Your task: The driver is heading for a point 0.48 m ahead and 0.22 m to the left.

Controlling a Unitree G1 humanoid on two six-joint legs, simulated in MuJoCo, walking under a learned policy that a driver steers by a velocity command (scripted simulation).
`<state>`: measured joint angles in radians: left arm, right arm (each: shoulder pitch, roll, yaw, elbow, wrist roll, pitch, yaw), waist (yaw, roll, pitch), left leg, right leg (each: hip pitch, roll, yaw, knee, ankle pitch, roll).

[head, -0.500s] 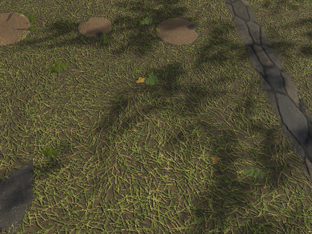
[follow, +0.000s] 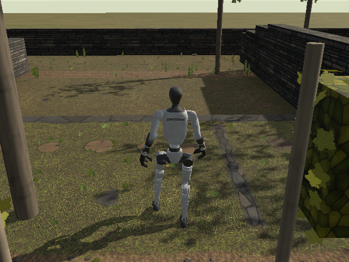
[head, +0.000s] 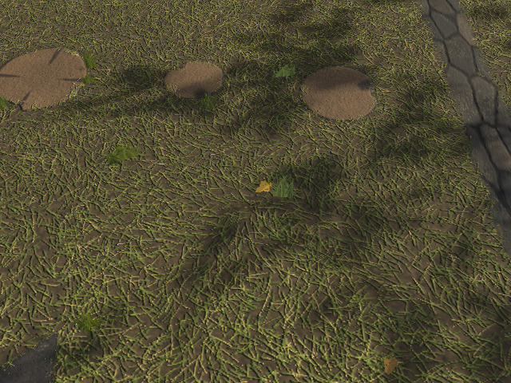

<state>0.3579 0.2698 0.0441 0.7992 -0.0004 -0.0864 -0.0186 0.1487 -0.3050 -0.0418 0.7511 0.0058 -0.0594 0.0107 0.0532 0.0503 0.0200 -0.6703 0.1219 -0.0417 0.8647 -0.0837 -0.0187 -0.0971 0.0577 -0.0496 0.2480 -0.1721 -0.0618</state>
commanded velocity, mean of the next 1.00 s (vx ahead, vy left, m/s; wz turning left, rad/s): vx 0.34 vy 0.00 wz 0.28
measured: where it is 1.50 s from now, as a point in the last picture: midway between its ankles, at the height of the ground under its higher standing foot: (241, 376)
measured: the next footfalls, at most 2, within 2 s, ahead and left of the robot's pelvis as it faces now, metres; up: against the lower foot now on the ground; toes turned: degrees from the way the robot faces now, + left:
left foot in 0.24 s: +0.31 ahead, +0.15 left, +0.00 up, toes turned +7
right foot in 0.70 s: +0.62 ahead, +0.03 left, +0.00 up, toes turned +20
